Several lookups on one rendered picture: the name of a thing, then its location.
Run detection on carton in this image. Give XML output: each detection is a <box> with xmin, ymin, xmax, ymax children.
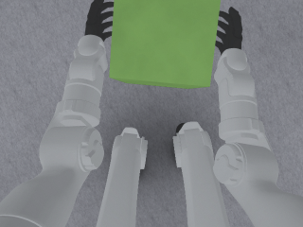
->
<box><xmin>109</xmin><ymin>0</ymin><xmax>221</xmax><ymax>89</ymax></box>

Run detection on robot right forearm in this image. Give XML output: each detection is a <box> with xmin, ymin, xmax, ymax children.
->
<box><xmin>214</xmin><ymin>48</ymin><xmax>274</xmax><ymax>154</ymax></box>

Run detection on robot right upper arm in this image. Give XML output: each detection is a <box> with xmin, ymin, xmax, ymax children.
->
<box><xmin>213</xmin><ymin>142</ymin><xmax>303</xmax><ymax>227</ymax></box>

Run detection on robot left forearm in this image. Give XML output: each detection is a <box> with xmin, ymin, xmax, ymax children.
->
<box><xmin>39</xmin><ymin>34</ymin><xmax>108</xmax><ymax>162</ymax></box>

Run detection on robot right shin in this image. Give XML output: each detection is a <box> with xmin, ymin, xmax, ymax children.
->
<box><xmin>178</xmin><ymin>121</ymin><xmax>214</xmax><ymax>156</ymax></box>

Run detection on right robot thigh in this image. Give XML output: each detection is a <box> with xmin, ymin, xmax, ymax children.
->
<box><xmin>172</xmin><ymin>128</ymin><xmax>230</xmax><ymax>227</ymax></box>

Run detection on left robot hand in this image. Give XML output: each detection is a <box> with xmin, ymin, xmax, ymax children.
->
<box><xmin>84</xmin><ymin>0</ymin><xmax>114</xmax><ymax>41</ymax></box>

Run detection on right robot hand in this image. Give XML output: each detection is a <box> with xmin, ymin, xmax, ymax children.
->
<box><xmin>215</xmin><ymin>7</ymin><xmax>243</xmax><ymax>55</ymax></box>

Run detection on robot left upper arm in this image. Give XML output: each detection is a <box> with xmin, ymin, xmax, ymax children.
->
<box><xmin>0</xmin><ymin>126</ymin><xmax>104</xmax><ymax>227</ymax></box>

